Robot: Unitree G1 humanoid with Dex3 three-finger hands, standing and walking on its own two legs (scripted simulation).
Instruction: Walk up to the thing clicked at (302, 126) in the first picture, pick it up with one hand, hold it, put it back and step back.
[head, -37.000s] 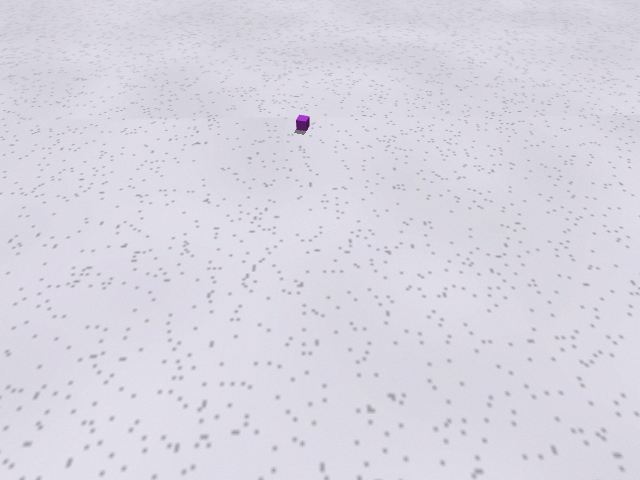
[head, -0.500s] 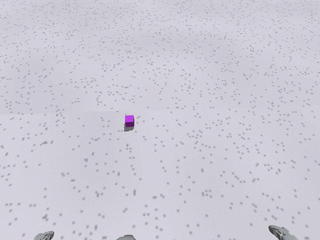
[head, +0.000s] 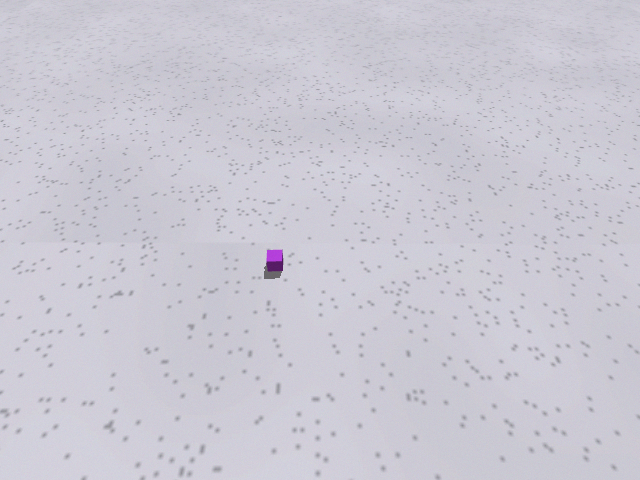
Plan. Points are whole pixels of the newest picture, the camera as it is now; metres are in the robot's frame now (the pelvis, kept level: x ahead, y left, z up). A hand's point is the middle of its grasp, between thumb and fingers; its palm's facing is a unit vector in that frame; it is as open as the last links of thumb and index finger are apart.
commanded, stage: step back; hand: left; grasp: from above
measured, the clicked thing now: (275, 260) +1.08 +0.20 -0.73
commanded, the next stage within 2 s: stand in 0.70 s
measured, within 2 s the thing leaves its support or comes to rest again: neither
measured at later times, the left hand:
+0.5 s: hand out of the picture +0.10 +0.30 -0.15, palm faces +0.02 -0.93 -0.37, open 7.4 cm
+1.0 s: hand out of the picture +0.17 +0.27 -0.14, palm faces -0.03 -0.94 -0.33, open 7.4 cm
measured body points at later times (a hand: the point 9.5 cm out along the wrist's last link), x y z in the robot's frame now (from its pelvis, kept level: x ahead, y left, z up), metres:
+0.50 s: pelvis +0.03 +0.02 +0.00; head +0.05 +0.03 +0.45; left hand +0.10 +0.34 -0.13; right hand +0.11 -0.28 -0.12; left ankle +0.03 +0.15 -0.73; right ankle +0.05 -0.10 -0.73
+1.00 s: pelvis +0.05 +0.03 +0.02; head +0.07 +0.03 +0.47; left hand +0.17 +0.32 -0.11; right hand +0.15 -0.28 -0.11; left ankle +0.03 +0.15 -0.73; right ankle +0.05 -0.10 -0.73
